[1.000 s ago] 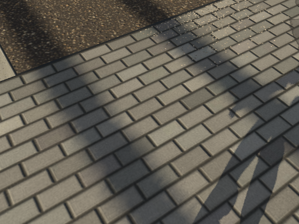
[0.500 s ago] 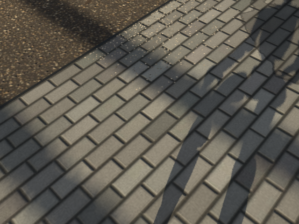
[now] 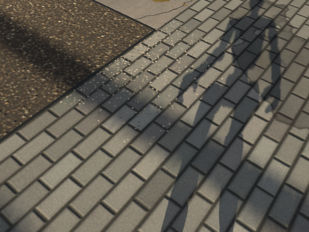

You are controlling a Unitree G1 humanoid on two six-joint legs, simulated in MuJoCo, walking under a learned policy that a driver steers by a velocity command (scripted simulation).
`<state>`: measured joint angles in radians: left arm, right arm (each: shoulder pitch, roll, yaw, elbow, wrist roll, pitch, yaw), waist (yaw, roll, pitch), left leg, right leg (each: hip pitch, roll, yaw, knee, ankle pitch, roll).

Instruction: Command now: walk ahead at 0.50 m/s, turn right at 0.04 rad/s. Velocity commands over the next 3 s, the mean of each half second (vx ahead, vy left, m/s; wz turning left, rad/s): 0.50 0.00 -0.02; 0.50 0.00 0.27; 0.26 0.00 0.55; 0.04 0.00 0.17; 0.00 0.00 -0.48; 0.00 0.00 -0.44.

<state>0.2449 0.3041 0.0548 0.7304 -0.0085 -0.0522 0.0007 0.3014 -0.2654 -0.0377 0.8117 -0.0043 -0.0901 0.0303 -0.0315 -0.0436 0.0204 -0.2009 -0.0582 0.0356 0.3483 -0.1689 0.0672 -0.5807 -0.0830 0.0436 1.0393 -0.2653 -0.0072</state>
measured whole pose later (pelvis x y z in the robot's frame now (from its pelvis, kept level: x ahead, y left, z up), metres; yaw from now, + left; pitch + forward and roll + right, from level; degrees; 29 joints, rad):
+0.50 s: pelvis +0.29 -0.06 +0.00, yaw +0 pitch +1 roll -1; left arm 0.27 0.27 0.05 0.77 0.00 -0.08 -0.03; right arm 0.24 -0.31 -0.05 0.83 0.01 -0.07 0.01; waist 0.02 0.04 0.02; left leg -0.54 0.09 -0.03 1.08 -0.30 0.01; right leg -0.24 0.05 -0.05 0.37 -0.15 -0.07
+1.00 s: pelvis +0.57 +0.01 -0.01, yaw +11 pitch +2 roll -1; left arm 0.21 0.29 0.04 0.80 0.00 -0.11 0.00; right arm 0.24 -0.29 -0.06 0.76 0.01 -0.06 0.03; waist -0.01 -0.02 0.04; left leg -0.32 -0.09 -0.03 0.45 -0.15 0.09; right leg -0.46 -0.06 0.04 1.12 -0.35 0.00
